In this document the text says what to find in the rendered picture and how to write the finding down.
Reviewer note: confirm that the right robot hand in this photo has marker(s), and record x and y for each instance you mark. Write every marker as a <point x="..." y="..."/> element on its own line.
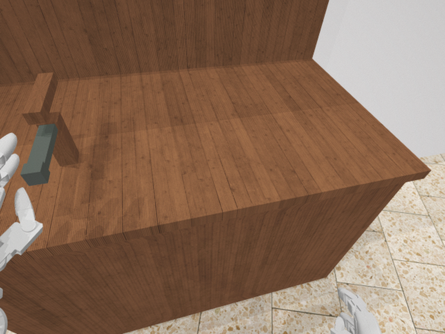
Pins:
<point x="364" y="322"/>

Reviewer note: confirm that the left robot hand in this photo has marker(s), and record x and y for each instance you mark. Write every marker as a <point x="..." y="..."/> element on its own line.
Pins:
<point x="19" y="236"/>

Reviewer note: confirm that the counter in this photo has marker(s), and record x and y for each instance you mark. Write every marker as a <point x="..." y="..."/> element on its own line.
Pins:
<point x="202" y="158"/>

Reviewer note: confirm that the tap lever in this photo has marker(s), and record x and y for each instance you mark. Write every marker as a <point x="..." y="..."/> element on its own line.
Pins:
<point x="36" y="171"/>

